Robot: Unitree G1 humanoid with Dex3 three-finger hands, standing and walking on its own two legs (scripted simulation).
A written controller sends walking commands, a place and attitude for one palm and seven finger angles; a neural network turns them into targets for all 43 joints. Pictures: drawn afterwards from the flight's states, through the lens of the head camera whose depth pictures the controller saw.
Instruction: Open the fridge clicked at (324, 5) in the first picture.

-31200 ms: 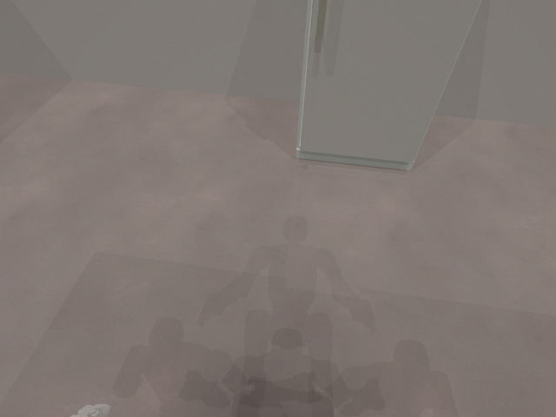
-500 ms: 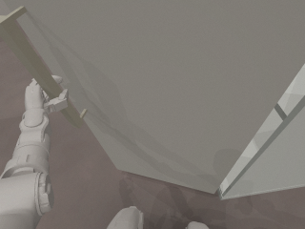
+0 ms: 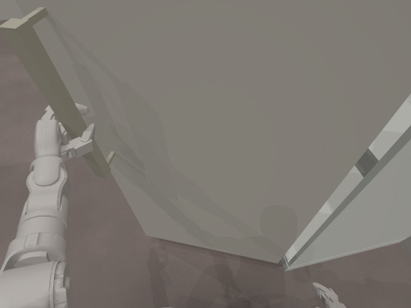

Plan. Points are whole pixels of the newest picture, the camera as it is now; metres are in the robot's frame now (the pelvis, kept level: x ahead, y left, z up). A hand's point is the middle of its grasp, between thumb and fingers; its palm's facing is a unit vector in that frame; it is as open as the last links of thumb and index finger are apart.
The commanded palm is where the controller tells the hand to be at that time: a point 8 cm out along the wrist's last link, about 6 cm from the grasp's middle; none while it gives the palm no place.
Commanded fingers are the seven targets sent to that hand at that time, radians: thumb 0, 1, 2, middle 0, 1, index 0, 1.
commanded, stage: stop walking and hold the door back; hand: left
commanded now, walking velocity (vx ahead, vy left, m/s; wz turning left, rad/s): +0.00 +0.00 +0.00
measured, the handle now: (78, 112) +0.45 +0.27 +0.14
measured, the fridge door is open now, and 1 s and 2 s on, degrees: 66 65 65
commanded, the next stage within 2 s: loosen the grip on the handle in 0.24 s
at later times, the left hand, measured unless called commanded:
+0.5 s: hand (82, 136) +0.41 +0.26 +0.11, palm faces +0.30 -0.93 -0.23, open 7.0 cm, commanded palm +0.37 +0.30 +0.11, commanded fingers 0.00 -0.19 0.38 -0.45 -1.40 -0.45 -1.40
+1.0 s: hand (76, 139) +0.42 +0.28 +0.09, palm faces +0.33 -0.92 -0.21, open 14.2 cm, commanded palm +0.39 +0.33 +0.10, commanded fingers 0.00 -0.55 0.20 -0.25 -1.15 -0.25 -1.15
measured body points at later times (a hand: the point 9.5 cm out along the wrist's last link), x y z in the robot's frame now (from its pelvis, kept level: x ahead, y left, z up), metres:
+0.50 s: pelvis -0.02 -0.01 +0.00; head +0.00 +0.00 +0.45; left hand +0.39 +0.30 +0.13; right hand +0.08 -0.29 -0.09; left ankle +0.04 +0.12 -0.73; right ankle +0.03 -0.13 -0.73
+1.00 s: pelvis +0.03 +0.00 -0.01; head +0.07 +0.01 +0.44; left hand +0.40 +0.33 +0.10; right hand +0.12 -0.26 -0.12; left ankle +0.04 +0.12 -0.73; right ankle +0.03 -0.13 -0.73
